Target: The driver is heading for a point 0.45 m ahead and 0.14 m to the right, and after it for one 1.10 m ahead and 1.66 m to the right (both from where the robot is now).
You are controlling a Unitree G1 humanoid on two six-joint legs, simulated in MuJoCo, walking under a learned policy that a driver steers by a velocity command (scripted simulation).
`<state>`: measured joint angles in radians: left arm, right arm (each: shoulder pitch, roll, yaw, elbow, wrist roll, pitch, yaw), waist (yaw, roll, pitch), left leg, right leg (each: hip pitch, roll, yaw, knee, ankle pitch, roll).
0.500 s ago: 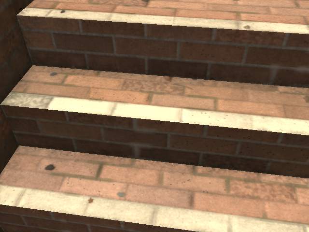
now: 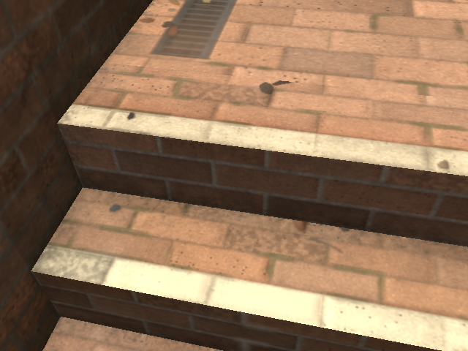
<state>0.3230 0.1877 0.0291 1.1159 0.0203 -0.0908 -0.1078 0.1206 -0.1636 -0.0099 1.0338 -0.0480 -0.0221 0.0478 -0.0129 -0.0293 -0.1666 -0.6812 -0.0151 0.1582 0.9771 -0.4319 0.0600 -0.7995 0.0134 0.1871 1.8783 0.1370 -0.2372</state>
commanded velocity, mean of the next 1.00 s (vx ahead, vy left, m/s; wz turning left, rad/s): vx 0.50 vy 0.00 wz -0.51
